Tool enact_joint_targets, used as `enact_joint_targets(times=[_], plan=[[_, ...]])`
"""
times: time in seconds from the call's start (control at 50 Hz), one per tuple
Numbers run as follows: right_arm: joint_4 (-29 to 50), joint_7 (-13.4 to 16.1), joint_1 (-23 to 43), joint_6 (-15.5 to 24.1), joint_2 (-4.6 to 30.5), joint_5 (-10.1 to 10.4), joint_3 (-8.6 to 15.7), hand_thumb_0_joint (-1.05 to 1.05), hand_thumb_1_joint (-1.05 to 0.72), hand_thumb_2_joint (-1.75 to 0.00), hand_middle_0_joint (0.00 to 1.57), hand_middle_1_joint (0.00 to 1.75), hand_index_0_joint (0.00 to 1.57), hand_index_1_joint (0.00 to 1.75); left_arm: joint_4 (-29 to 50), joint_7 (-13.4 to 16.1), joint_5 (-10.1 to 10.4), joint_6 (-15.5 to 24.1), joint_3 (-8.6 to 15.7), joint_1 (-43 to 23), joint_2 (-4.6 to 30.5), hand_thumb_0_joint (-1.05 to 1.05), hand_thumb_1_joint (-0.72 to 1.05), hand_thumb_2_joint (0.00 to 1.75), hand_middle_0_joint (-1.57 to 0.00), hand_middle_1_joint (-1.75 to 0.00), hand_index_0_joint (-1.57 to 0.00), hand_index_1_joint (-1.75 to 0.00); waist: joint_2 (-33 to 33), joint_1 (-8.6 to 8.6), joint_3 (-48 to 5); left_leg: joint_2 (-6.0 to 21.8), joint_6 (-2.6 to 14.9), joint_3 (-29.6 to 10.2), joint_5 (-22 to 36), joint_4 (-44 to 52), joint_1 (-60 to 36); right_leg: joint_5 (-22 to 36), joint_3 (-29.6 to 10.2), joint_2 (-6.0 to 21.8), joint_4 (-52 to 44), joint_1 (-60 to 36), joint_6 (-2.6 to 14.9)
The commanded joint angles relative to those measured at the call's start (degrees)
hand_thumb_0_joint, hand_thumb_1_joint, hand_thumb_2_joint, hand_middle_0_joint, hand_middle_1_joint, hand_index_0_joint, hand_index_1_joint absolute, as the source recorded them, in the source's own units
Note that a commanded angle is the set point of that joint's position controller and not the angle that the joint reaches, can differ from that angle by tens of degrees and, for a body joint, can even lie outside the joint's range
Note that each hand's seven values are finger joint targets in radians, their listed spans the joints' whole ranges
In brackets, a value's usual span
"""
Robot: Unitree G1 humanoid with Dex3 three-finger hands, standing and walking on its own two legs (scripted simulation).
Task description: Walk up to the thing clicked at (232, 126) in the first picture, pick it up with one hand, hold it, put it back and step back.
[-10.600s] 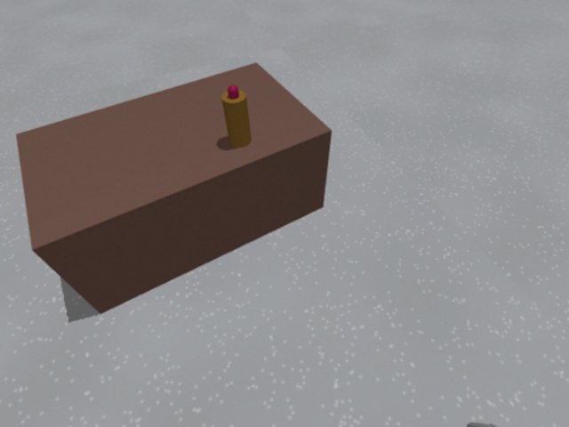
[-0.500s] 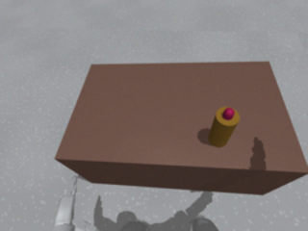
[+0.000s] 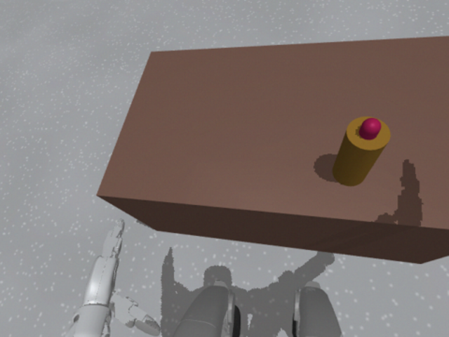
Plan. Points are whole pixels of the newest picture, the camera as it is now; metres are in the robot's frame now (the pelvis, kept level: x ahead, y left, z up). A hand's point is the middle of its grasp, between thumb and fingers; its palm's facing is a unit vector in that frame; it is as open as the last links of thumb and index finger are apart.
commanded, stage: approach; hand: right
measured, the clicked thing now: (359, 150) +0.50 -0.21 -0.13
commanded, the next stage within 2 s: close in in 0.20 s
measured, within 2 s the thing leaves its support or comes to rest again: neither
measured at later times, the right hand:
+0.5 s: hand (398, 176) +0.45 -0.29 -0.17, palm faces +0.23 +0.97 +0.07, open 17.7 cm
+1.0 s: hand (368, 171) +0.46 -0.23 -0.15, palm faces +0.21 +0.98 +0.04, open 17.7 cm
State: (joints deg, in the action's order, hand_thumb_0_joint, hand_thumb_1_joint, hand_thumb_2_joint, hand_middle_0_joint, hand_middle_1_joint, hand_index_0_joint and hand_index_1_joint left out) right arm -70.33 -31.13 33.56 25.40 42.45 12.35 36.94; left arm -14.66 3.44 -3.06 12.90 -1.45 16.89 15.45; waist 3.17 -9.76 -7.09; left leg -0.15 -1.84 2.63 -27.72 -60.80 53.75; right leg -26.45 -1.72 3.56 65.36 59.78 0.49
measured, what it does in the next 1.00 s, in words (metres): lowers itself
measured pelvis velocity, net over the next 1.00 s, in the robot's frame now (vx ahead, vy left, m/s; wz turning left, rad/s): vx -0.04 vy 0.01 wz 0.06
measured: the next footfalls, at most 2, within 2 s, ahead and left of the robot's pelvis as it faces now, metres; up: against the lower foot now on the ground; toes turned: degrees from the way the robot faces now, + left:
none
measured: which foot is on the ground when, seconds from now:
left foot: down 0.00-1.00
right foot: down 0.00-1.00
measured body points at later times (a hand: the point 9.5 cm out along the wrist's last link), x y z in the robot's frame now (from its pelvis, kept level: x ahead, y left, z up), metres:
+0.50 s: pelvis -0.03 +0.01 -0.12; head +0.16 -0.09 +0.28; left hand +0.15 +0.26 -0.02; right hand +0.43 -0.34 -0.17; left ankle +0.01 +0.15 -0.65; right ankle +0.04 -0.11 -0.65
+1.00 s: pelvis -0.04 +0.01 -0.11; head +0.14 -0.07 +0.30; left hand +0.13 +0.27 +0.00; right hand +0.44 -0.28 -0.15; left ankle +0.01 +0.15 -0.65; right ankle +0.04 -0.11 -0.65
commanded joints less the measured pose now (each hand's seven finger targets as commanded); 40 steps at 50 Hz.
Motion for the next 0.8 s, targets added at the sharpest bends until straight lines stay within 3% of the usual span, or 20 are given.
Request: enact_joint_targets(times=[0.0, 0.06, 0.1, 0.14, 0.22, 0.3, 0.32, 0.36, 0.4, 0.42, 0.48, 0.52, 0.6, 0.64, 0.66, 0.68, 0.7, 0.74, 0.76, 0.78], plan=[[12.3, 2.2, 17.7, 7.3, 23.1, -0.1, 6.2, 0.0, 0.61, 0.0, 0.06, 0.04, 0.07, 0.04, 12.2, 0.3, -0.3, 2.5, 9.4, 4.4, 12.4, 0.0, -0.55, 0.04, -0.04, -0.04, -0.04, -0.05, -17.0, 0.31, -26.4, -2.8, 3.17, 0.0, 13.0, 0.0, 3.3, 24.7, -3.2, -0.6, -2.3, -23.7, -0.47], [11.6, 3.7, 19.2, 10.5, 22.1, -1.4, 6.3, 0.0, 0.61, 0.0, 0.07, 0.04, 0.07, 0.04, 14.4, -0.8, -1.0, 2.5, 6.6, 1.8, 9.6, 0.0, -0.54, 0.04, -0.04, -0.04, -0.04, -0.05, -18.3, 0.64, -25.4, -2.9, 3.5, 0.0, 8.8, -3.5, 7.4, 16.4, -3.3, -0.4, 0.5, -16.5, -0.68], [10.1, 4.2, 19.6, 12.3, 20.9, -2.8, 5.4, 0.0, 0.59, 0.0, 0.07, 0.04, 0.07, 0.04, 15.4, -1.0, -1.6, 2.6, 7.4, 1.6, 9.7, 0.0, -0.54, 0.04, -0.04, -0.04, -0.03, -0.05, -19.6, -0.67, -24.8, -2.9, 3.67, -0.3, 6.7, -5.7, 10.3, 11.0, -2.8, -0.4, 2.7, -12.3, -0.72], [10.8, 4.9, 19.8, 13.4, 23.6, -3.7, 6.5, 0.0, 0.59, 0.0, 0.07, 0.04, 0.07, 0.04, 20.3, -1.2, -1.8, 2.9, 9.6, 0.8, 12.9, 0.0, -0.54, 0.04, -0.04, -0.04, -0.03, -0.05, -21.5, -1.76, -29.1, -3.0, 3.78, 0.2, 6.1, -7.7, 11.2, 9.4, -3.4, 0.1, 4.3, -12.6, -1.02], [5.1, 5.4, 17.1, 13.8, 20.8, -3.4, 7.0, 0.0, 0.6, -0.03, 0.05, 0.05, 0.06, 0.05, 25.9, -2.2, -2.1, 2.7, 10.5, 4.5, 14.1, 0.0, -0.54, 0.04, -0.04, -0.04, -0.04, -0.04, -20.7, -4.83, -29.3, -3.5, 3.87, 1.2, 6.2, -10.7, 14.2, 9.0, -4.3, 0.3, 8.7, -8.1, -0.73], [6.4, 6.7, 16.6, 14.3, 22.9, -3.8, 9.0, 0.0, 0.57, -0.01, 0.08, 0.04, 0.08, 0.04, 29.3, -3.2, -2.1, 2.5, 13.7, 9.1, 16.0, 0.0, -0.56, 0.05, -0.05, -0.05, -0.04, -0.05, -23.2, -6.72, -31.8, -3.8, 4.12, 1.9, 7.4, -15.6, 19.2, 13.3, -4.6, 0.7, 14.1, -6.5, -0.71], [8.2, 7.3, 17.0, 14.5, 23.3, -4.2, 9.4, 0.0, 0.57, 0.0, 0.08, 0.04, 0.08, 0.04, 30.8, -3.6, -2.1, 2.5, 13.0, 9.8, 15.1, 0.0, -0.56, 0.05, -0.05, -0.05, -0.04, -0.05, -23.2, -6.56, -33.2, -3.9, 4.08, 1.7, 8.1, -16.3, 19.3, 13.6, -4.6, 0.6, 15.5, -5.5, -0.4], [11.8, 8.8, 18.6, 14.6, 23.3, -4.8, 10.0, 0.0, 0.59, 0.0, 0.09, 0.04, 0.08, 0.04, 33.9, -4.0, -2.0, 2.3, 14.2, 10.6, 15.4, 0.0, -0.56, 0.05, -0.05, -0.05, -0.04, -0.05, -25.4, -6.64, -35.9, -3.8, 4.1, 1.9, 8.7, -17.6, 19.6, 14.4, -4.7, 0.6, 16.2, -6.6, -0.66], [15.2, 9.8, 19.9, 14.4, 19.9, -5.1, 8.0, 0.0, 0.59, 0.0, 0.09, 0.04, 0.08, 0.04, 35.4, -4.4, -1.8, 1.9, 14.9, 11.7, 15.2, 0.0, -0.55, 0.04, -0.05, -0.05, -0.05, -0.05, -27.8, -7.16, -37.7, -4.0, 4.07, 2.1, 8.8, -18.0, 21.1, 15.5, -4.9, 0.8, 16.7, -9.4, -0.78], [14.7, 10.3, 19.2, 13.9, 18.1, -5.8, 6.8, 0.0, 0.61, 0.0, 0.08, 0.04, 0.07, 0.04, 34.9, -4.6, -1.9, 1.6, 15.3, 13.0, 14.6, 0.0, -0.56, 0.05, -0.05, -0.05, -0.04, -0.05, -28.9, -7.68, -35.7, -3.9, 4.13, 2.2, 8.4, -18.3, 22.2, 14.9, -4.7, 0.9, 16.9, -8.6, -0.95], [20.8, 12.3, 18.2, 12.6, 18.2, -7.6, 5.8, 0.0, 0.61, 0.0, 0.07, 0.04, 0.07, 0.04, 35.8, -4.8, -1.8, 0.5, 18.0, 13.0, 16.1, 0.0, -0.56, 0.05, -0.05, -0.04, -0.04, -0.05, -33.2, -6.07, -37.4, -3.8, 4.45, 2.4, 7.9, -19.2, 24.0, 16.6, -4.8, 1.4, 16.0, -12.5, -1.78], [26.5, 13.5, 19.8, 11.8, 16.1, -8.4, 4.6, 0.0, 0.61, 0.0, 0.06, 0.04, 0.06, 0.04, 37.1, -5.0, -2.0, -0.7, 17.8, 12.7, 15.5, 0.0, -0.55, 0.05, -0.05, -0.05, -0.04, -0.05, -35.6, -5.08, -38.7, -3.6, 4.6, 2.8, 7.8, -19.5, 23.3, 17.8, -5.3, 1.7, 14.4, -14.7, -2.32], [20.9, 16.5, 16.5, 9.6, 9.8, -8.1, 3.2, 0.0, 0.61, 0.0, 0.06, 0.04, 0.06, 0.04, 34.1, -5.6, -1.9, -3.1, 16.2, 12.9, 12.6, 0.0, -0.54, 0.04, -0.05, -0.04, -0.04, -0.05, -29.2, -4.15, -29.5, -3.8, 4.37, 2.9, 6.2, -18.7, 23.7, 12.3, -4.9, 1.5, 14.7, -5.6, -1.71], [21.1, 17.9, 17.7, 9.4, 9.0, -8.4, 2.8, 0.0, 0.61, 0.0, 0.06, 0.05, 0.06, 0.05, 38.0, -5.5, -1.9, -3.4, 17.2, 10.9, 13.6, 0.0, -0.54, 0.04, -0.05, -0.04, -0.05, -0.04, -25.9, -5.03, -30.6, -3.9, 4.19, 2.7, 5.8, -18.4, 22.5, 9.0, -4.7, 1.3, 15.0, -3.6, -1.17], [20.1, 18.5, 16.7, 9.4, 7.6, -8.7, 2.6, 0.0, 0.61, -0.01, 0.06, 0.05, 0.06, 0.05, 38.5, -5.5, -1.9, -3.8, 16.2, 11.0, 12.9, 0.0, -0.55, 0.04, -0.05, -0.05, -0.05, -0.05, -23.5, -5.07, -29.7, -3.9, 4.22, 2.9, 5.6, -18.4, 22.2, 8.5, -5.1, 1.3, 14.4, -2.7, -1.14], [18.5, 18.8, 16.4, 9.6, 5.2, -8.9, 1.0, 0.0, 0.61, 0.0, 0.06, 0.05, 0.06, 0.05, 39.2, -5.5, -2.0, -4.1, 17.1, 10.6, 13.2, 0.0, -0.55, 0.04, -0.05, -0.05, -0.04, -0.05, -22.2, -5.74, -29.0, -4.0, 4.2, 3.0, 5.5, -18.2, 21.8, 7.7, -5.0, 1.1, 14.2, -1.5, -0.91], [17.5, 19.3, 16.3, 9.9, 5.5, -9.1, 1.8, 0.0, 0.61, -0.01, 0.06, 0.05, 0.06, 0.05, 40.2, -5.4, -1.7, -4.4, 16.1, 11.4, 12.9, 0.0, -0.55, 0.04, -0.05, -0.05, -0.05, -0.05, -19.5, -6.39, -28.0, -4.0, 4.05, 3.2, 5.2, -18.0, 21.6, 6.4, -5.5, 1.1, 13.8, -0.5, -0.8], [15.3, 19.8, 16.9, 10.6, 2.8, -9.7, -0.1, 0.0, 0.61, -0.01, 0.06, 0.05, 0.06, 0.05, 41.6, -5.3, -1.7, -4.7, 15.9, 11.6, 12.6, 0.0, -0.55, 0.04, -0.05, -0.04, -0.05, -0.05, -17.7, -7.26, -25.9, -4.0, 4.07, 3.3, 3.2, -17.8, 22.1, 2.8, -5.9, 0.8, 12.7, 1.5, -0.48], [17.8, 20.3, 19.1, 11.2, 5.7, -9.8, 1.1, 0.0, 0.61, -0.01, 0.06, 0.05, 0.06, 0.05, 43.7, -5.2, -1.5, -4.7, 16.2, 11.5, 13.2, 0.0, -0.55, 0.04, -0.05, -0.04, -0.05, -0.05, -17.7, -6.87, -28.7, -4.0, 3.96, 2.8, 3.5, -17.2, 20.5, 2.2, -5.5, 0.6, 13.0, 1.2, -0.07], [17.9, 20.8, 19.8, 11.3, 6.7, -10.1, 1.7, 0.0, 0.61, -0.01, 0.05, 0.05, 0.06, 0.05, 46.0, -5.0, -1.4, -4.9, 16.7, 12.2, 13.9, 0.0, -0.54, 0.03, -0.05, -0.04, -0.05, -0.04, -16.4, -7.9, -29.8, -4.0, 3.88, 2.6, 3.6, -16.5, 19.1, 1.7, -5.4, 0.5, 13.0, 1.0, 0.04]])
